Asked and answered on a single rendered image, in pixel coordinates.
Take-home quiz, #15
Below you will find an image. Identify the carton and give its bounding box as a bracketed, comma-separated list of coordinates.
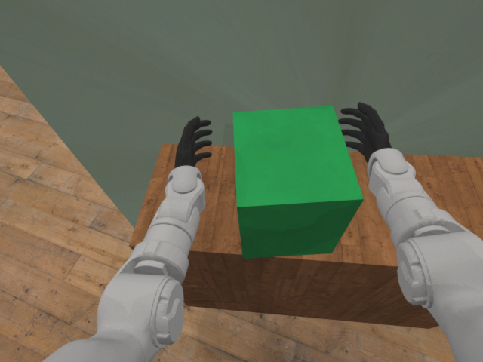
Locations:
[233, 106, 364, 259]

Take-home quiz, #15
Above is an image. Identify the left robot hand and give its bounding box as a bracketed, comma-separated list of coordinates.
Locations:
[174, 116, 212, 169]

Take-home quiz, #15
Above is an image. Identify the right robot forearm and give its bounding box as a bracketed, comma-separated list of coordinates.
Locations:
[367, 148, 483, 250]

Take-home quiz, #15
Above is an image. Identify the right robot hand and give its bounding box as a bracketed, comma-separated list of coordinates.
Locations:
[338, 102, 392, 163]

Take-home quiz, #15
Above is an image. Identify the pedestal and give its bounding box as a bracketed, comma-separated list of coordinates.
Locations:
[129, 144, 483, 329]

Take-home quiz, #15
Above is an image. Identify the left robot forearm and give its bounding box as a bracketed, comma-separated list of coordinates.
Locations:
[97, 166, 206, 322]

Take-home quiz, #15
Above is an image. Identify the left robot upper arm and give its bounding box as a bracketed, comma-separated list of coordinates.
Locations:
[42, 273, 184, 362]

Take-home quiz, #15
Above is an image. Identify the right robot upper arm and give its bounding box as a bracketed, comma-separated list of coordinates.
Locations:
[396, 232, 483, 362]

